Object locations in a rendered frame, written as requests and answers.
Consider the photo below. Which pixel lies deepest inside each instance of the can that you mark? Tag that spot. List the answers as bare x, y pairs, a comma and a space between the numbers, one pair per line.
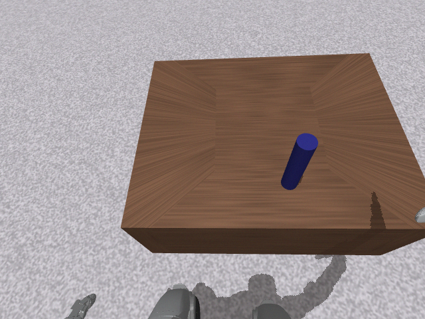
302, 152

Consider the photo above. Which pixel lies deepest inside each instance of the left robot hand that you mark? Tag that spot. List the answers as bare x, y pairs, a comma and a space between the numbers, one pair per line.
80, 308

